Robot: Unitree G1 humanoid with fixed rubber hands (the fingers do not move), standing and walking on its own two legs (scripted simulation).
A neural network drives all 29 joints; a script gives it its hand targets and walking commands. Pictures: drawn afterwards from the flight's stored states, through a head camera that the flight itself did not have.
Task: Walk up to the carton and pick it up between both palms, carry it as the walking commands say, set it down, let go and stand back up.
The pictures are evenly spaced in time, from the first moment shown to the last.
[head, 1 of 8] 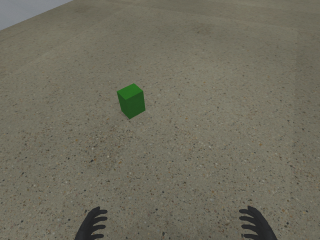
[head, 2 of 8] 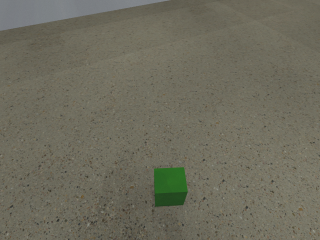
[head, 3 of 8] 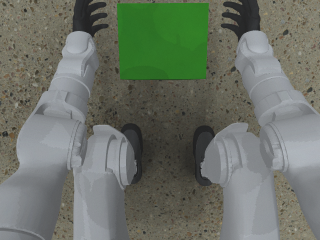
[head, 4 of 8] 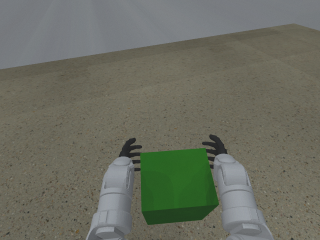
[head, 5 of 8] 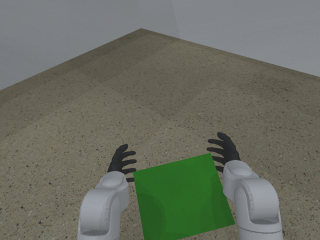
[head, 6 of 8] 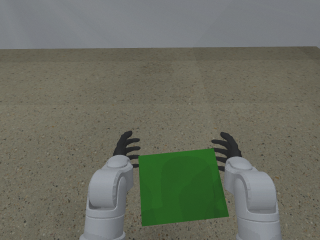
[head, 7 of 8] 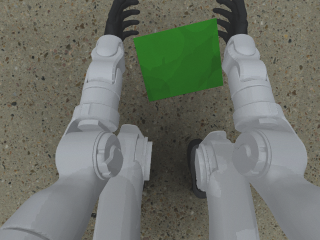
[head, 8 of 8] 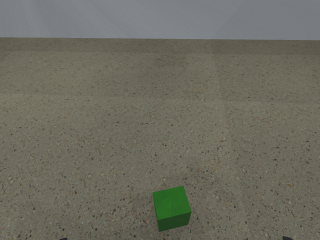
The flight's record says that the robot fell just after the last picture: no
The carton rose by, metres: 0.66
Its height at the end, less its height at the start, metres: +0.00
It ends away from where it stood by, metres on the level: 2.14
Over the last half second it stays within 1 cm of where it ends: yes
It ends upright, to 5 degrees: yes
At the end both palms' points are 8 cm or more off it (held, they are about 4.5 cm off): yes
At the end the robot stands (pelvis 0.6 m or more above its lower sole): yes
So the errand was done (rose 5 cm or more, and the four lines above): yes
